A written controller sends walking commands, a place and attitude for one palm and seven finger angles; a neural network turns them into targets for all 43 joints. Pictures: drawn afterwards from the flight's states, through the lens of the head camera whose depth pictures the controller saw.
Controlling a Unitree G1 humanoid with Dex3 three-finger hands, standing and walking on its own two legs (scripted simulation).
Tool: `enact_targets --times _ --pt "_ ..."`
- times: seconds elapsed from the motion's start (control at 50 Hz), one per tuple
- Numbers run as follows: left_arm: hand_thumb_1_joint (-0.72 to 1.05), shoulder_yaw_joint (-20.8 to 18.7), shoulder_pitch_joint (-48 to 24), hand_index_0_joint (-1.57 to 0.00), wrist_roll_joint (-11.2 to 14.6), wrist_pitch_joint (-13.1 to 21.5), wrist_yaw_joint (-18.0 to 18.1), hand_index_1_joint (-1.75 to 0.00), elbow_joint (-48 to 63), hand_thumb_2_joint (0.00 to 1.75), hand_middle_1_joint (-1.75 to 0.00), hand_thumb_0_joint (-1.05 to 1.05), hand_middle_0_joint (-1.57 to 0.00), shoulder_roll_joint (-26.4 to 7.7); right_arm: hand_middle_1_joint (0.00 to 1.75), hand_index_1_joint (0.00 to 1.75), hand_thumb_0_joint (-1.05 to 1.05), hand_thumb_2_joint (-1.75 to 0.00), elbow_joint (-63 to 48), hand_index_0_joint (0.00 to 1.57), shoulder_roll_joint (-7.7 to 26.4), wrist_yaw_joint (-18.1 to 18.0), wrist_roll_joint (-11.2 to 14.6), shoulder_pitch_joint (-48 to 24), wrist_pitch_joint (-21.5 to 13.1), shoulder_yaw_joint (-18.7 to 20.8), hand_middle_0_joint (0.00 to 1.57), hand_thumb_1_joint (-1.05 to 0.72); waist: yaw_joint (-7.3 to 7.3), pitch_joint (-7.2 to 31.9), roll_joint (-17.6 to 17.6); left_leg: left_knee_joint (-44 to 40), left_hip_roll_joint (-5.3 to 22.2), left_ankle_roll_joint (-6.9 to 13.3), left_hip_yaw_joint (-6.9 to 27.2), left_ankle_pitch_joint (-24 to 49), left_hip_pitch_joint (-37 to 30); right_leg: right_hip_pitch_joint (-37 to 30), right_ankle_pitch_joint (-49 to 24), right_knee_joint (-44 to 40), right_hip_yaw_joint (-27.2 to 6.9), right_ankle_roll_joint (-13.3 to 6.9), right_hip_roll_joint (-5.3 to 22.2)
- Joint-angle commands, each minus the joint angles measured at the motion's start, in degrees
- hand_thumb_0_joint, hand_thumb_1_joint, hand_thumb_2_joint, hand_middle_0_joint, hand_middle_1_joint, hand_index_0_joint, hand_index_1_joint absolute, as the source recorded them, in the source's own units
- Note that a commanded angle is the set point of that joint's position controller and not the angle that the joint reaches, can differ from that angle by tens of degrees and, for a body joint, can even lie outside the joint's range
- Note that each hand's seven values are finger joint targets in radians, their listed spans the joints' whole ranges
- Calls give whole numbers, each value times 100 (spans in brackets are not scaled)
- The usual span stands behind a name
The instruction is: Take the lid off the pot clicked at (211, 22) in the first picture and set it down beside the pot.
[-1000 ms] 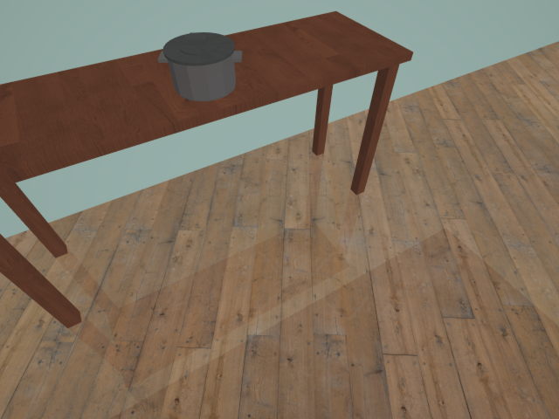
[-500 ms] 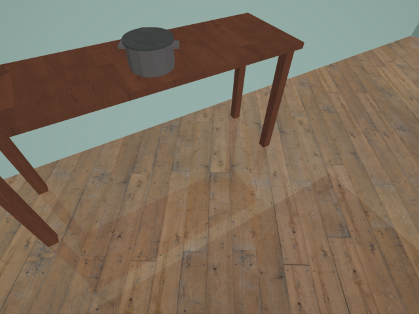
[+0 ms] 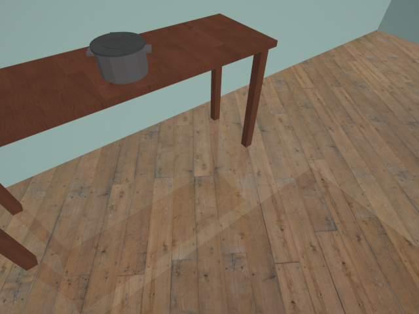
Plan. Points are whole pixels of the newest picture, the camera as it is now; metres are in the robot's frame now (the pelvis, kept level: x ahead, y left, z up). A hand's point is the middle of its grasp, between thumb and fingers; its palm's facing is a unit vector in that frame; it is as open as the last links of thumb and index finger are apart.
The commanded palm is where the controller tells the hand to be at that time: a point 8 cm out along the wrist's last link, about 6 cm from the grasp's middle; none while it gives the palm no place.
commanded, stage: walk to a spot facing it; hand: left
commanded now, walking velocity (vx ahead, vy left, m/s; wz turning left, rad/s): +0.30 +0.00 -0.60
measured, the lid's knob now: (116, 36) +0.95 +0.41 +0.10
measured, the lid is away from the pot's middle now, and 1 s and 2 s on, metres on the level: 0.00 0.00 0.00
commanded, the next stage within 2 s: turn to face it in 1.12 s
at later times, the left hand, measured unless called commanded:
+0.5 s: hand out of the picture +0.15 +0.19 -0.17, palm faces -0.12 -0.97 -0.20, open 7.4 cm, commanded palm none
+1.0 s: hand (228, 158) +0.62 -0.01 -0.15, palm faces -0.63 -0.74 -0.23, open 7.4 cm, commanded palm none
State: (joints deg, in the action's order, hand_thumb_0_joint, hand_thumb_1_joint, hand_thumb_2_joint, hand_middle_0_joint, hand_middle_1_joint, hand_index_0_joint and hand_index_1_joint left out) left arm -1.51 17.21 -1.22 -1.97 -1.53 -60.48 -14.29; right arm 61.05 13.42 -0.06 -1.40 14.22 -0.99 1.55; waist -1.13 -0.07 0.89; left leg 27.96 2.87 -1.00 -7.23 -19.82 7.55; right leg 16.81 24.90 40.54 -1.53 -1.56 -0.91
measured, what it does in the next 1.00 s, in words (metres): walks ahead, turning right: left foot, then right foot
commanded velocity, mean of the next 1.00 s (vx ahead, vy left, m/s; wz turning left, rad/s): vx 0.30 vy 0.00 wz -0.59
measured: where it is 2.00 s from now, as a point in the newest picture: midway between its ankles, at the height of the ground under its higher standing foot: (255, 257)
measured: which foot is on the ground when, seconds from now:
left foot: down 0.00-0.08, up 0.10-0.52, down 0.54-1.00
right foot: down 0.00-0.54, up 0.56-0.98, down 1.00-1.00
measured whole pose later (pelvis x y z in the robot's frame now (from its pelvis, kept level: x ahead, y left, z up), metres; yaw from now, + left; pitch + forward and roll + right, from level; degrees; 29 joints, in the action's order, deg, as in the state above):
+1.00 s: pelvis +0.37 -0.07 -0.01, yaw -35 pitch +1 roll +1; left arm -3.9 2.2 -2.1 0.1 -3.5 -49.8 -14.0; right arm 59.7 12.9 -0.1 -1.6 26.9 -2.7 3.1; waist 4.3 -5.5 -0.2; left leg 32.9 8.9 -3.8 -20.6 -27.8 0.8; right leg 27.4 11.1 34.9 7.7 -3.5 1.9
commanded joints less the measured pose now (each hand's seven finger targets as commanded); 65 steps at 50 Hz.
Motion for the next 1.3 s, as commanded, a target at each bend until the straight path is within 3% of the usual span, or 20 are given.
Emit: enact_targets --times 0.0,0.04,0.06,0.08,0.16,0.22,0.4,0.46,0.48,0.52,0.54,0.58,0.64,0.9,0.96,0.98,1.0,1.06,1.12,1.28 --pt "90 -212 -368 -20 4 265 -70 -30 796 90 -30 0 -20 -273 30 30 0 -90 -305 20 1180 -102 -6 182 -179 316 20 -90 80 -575 -813 -1042 1792 939 1046 445 -33 863 128 92 401 35 416" --pt "90 -285 820 -20 -25 311 -61 -30 414 90 -30 0 -20 -296 30 30 0 -90 -383 20 1020 -85 5 -52 -168 284 20 -90 -441 -181 -210 647 1118 496 147 235 946 -981 -790 -1025 679 -64 63" --pt "90 -442 1566 -20 -62 424 29 -30 230 90 -30 0 -20 -984 30 30 0 -90 -621 20 597 -29 83 -125 -169 196 20 -90 -705 16 1656 2739 374 102 -491 -658 2532 -2092 -103 -2147 -1644 -603 1331" --pt "90 -481 1947 -20 59 458 146 -30 193 90 -30 0 -20 -1329 30 30 0 -90 -975 20 493 18 70 -640 -196 146 20 -90 -801 -63 1804 3909 79 21 -28 -1547 3461 -2119 -446 -2919 -3525 -1190 2317" --pt "90 -321 962 -20 14 528 228 -30 472 90 -30 0 -20 -674 30 30 0 -90 -908 20 401 36 6 -735 -190 224 20 -90 -167 -507 82 3991 544 -73 669 -79 3269 -924 -951 -2805 -2421 -1273 1754" --pt "90 -368 842 -20 -14 594 218 -30 489 90 -30 0 -20 -658 30 30 0 -90 -904 20 205 68 28 -492 -123 251 20 -90 -1 -295 275 3357 475 -196 489 319 2928 -778 -1626 -2778 -1686 -1137 1427" --pt "90 -421 976 -20 -46 572 247 -30 457 90 -30 0 -20 -668 30 30 0 -90 -1493 20 76 135 85 -1351 -242 263 20 -90 -231 -397 696 1520 130 -150 388 609 2363 -1076 -2516 -2429 -1636 -889 1191" --pt "90 -477 652 -20 -6 546 234 -30 566 90 -30 0 -20 -749 30 30 0 -90 -1296 20 267 45 71 -508 -314 308 20 -90 216 -112 527 304 -223 -29 183 855 523 -550 -3184 -1470 -1391 -647 802" --pt "90 -496 580 -20 1 554 210 -30 592 90 -30 0 -20 -627 30 30 0 -90 -1032 20 550 -48 61 390 -345 377 20 -90 567 344 221 54 30 69 465 860 -894 62 -3110 -389 -1224 -486 523" --pt "90 -443 670 -20 80 581 93 -30 860 90 -30 0 -20 -123 30 30 0 -90 -823 20 1464 -106 -23 1568 -347 512 20 -90 762 1047 -1853 -1170 2679 1033 3867 190 -2007 1958 758 2946 -188 -48 -386" --pt "90 -433 450 -20 32 558 74 -30 917 90 -30 0 -20 -223 30 30 0 -90 -945 20 1244 -84 8 1074 -317 460 20 -90 634 592 -1147 -1451 2730 1214 3765 -759 -1142 2162 674 3571 -170 -96 -17" --pt "90 -445 145 -20 -37 445 -23 -30 923 90 -30 0 -20 -185 30 30 0 -90 -1068 20 587 -96 18 267 -364 292 20 -90 253 -308 -1350 -1745 2208 919 2647 -1104 98 2357 -241 3737 -110 -15 505" --pt "90 -412 175 -20 -83 232 -127 -30 898 90 -30 0 -20 11 30 30 0 -90 -961 20 322 -121 28 164 -484 218 20 -90 -30 -285 -868 -1675 1714 730 1031 784 429 2026 -962 3148 39 130 719" --pt "90 -261 -1637 -20 -73 229 -201 -30 1503 90 -30 0 -20 11 30 30 0 -90 -540 20 707 -70 -27 1171 -390 280 20 -90 370 -422 -672 -746 1773 628 -696 3848 -746 1342 -1249 -123 996 -50 297" --pt "90 -441 281 -20 -92 406 -117 -30 962 90 -30 0 -20 -702 30 30 0 -90 -692 20 883 -1 69 1010 -328 264 20 -90 -596 964 -217 2556 1445 132 -1135 4131 589 -2221 -1626 -958 828 -513 212" --pt "90 -631 936 -20 -49 476 1 -30 864 90 -30 0 -20 -1506 30 30 0 -90 -941 20 401 22 151 1218 -320 164 20 -90 -698 1831 1162 4712 429 -262 -954 -969 2781 -3953 -2707 -1219 -2362 -1317 2257" --pt "90 -687 1102 -20 115 393 73 -30 791 90 -30 0 -20 -1799 30 30 0 -90 -1116 20 514 -71 150 606 -340 179 20 -90 -808 1894 872 5515 410 -168 59 -1484 3280 -3695 -3464 -1671 -2991 -1672 2689" --pt "90 -463 -148 -20 96 404 156 -30 1143 90 -30 0 -20 -1097 30 30 0 -90 -1104 20 582 -75 39 153 -232 199 20 -90 -169 409 59 5065 913 -261 629 -275 3028 -1235 -2849 -2085 -1718 -1246 1963" --pt "90 -429 -717 -20 7 458 197 -30 1253 90 -30 0 -20 -904 30 30 0 -90 -908 20 351 -92 7 659 -19 173 20 -90 333 315 249 3859 790 -404 455 -217 2199 -145 -3554 -2111 -834 -1020 1496" --pt "90 -367 -453 -20 -20 387 216 -30 1023 90 -30 0 -20 -667 30 30 0 -90 -1002 20 91 -55 74 120 -16 93 20 -90 206 428 637 1831 215 -291 294 341 1448 -252 -3274 -1999 -725 -802 1153"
